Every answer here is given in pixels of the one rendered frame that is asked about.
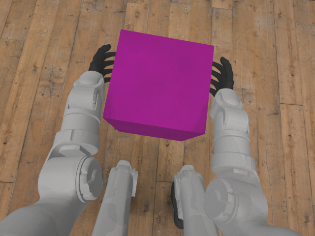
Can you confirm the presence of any robot left shin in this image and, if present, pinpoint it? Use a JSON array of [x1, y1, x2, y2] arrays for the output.
[[108, 160, 132, 179]]

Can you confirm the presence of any right robot thigh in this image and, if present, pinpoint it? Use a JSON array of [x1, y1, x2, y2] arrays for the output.
[[174, 170, 220, 236]]

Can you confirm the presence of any robot left upper arm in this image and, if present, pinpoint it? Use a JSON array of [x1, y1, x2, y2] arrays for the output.
[[0, 155, 103, 236]]

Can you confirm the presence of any robot left forearm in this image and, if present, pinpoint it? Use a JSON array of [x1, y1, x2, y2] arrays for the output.
[[38, 71, 105, 190]]

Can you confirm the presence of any left robot hand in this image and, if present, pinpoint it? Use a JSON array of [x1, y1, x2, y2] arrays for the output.
[[88, 44, 116, 83]]

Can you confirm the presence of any carton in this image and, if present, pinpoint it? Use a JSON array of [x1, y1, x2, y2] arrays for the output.
[[103, 29, 214, 141]]

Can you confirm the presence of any robot right forearm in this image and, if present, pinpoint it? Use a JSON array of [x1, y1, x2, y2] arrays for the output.
[[209, 88, 264, 193]]

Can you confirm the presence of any robot right upper arm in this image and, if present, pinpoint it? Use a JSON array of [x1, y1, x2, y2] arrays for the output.
[[203, 177, 302, 236]]

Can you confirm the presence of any right robot hand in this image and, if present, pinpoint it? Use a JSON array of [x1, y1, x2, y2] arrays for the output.
[[210, 57, 234, 97]]

